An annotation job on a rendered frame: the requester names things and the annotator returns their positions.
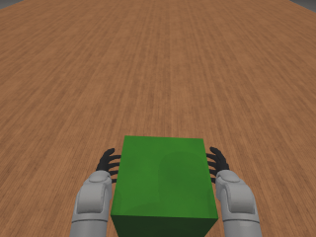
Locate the robot left hand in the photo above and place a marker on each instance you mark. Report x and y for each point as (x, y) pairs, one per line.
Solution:
(105, 160)

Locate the left robot forearm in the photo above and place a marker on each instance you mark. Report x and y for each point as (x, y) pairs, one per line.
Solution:
(92, 205)

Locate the carton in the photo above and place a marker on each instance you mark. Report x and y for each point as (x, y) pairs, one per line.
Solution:
(163, 188)

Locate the robot right hand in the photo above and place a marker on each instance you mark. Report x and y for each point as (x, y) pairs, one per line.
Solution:
(219, 164)

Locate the right robot forearm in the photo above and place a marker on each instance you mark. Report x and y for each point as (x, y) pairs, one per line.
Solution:
(238, 206)

